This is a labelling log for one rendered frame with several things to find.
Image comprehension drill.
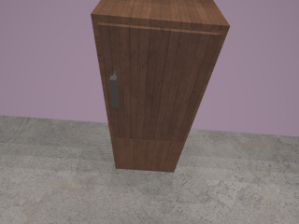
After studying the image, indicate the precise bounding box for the handle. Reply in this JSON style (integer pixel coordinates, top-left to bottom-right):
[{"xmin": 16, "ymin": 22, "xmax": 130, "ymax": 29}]
[{"xmin": 109, "ymin": 71, "xmax": 120, "ymax": 108}]

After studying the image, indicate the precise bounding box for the cupboard door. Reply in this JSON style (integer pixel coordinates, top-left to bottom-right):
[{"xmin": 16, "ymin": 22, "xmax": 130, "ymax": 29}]
[{"xmin": 97, "ymin": 22, "xmax": 221, "ymax": 143}]

